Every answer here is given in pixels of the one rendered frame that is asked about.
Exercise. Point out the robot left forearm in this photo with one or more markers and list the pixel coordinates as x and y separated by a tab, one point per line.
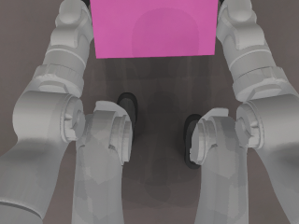
67	54

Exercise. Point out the robot left shin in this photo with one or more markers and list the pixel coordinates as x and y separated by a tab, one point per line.
103	106

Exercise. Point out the robot left foot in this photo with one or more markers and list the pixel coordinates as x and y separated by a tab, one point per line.
129	103

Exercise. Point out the carton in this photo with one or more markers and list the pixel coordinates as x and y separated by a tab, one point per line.
154	28

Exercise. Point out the robot right forearm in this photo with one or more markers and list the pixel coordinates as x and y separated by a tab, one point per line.
247	54

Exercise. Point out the robot left upper arm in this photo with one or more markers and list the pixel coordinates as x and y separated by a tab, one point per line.
45	123

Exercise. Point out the robot right upper arm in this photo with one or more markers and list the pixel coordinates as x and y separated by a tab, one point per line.
270	125

